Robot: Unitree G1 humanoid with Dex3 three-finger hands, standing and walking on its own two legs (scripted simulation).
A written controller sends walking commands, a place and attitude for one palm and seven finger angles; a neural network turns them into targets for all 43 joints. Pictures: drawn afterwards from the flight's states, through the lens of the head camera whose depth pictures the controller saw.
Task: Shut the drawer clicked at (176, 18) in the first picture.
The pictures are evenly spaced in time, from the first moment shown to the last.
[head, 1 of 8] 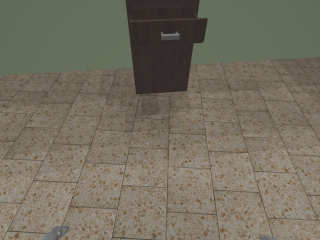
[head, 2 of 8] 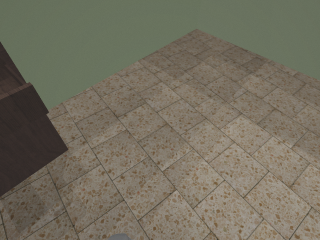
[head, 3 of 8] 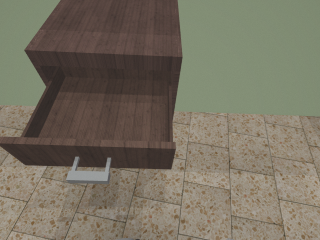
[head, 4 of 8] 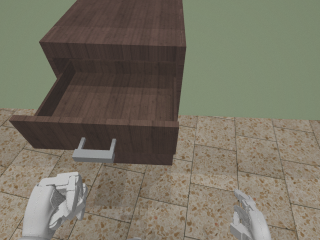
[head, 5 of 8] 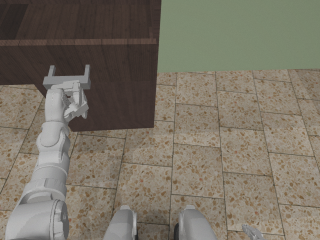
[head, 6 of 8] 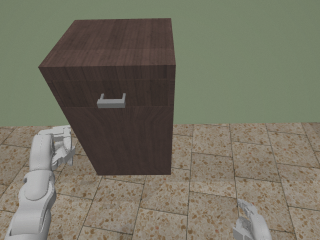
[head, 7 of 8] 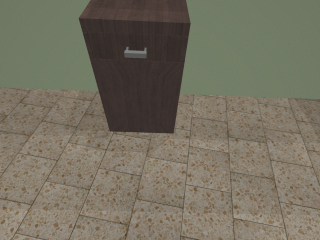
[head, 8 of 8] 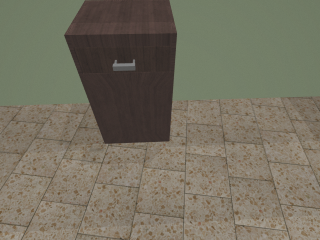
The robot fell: no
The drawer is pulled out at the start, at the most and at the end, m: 0.30 0.30 0.00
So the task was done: yes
